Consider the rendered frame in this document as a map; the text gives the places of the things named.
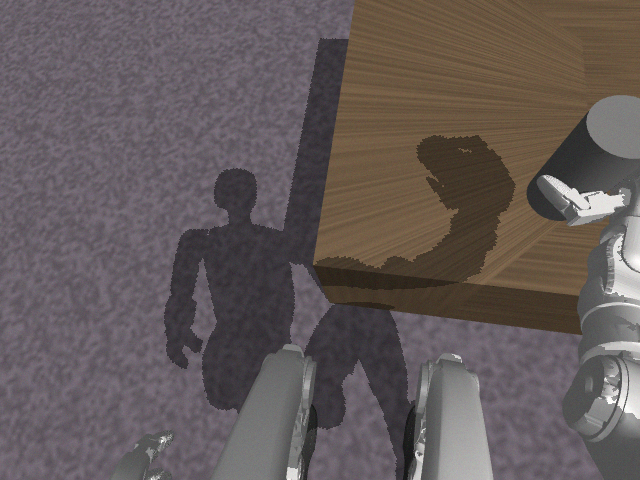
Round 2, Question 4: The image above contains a right robot hand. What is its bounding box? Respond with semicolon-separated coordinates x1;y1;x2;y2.
537;167;640;226

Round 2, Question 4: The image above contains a left robot foot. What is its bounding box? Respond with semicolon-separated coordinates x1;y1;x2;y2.
286;404;318;480

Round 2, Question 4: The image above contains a can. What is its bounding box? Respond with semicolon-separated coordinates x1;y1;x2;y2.
526;95;640;221

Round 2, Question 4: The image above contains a left robot hand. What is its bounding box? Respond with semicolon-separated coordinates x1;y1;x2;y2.
108;430;175;480

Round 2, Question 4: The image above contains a right robot arm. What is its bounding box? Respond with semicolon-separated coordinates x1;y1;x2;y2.
562;216;640;480

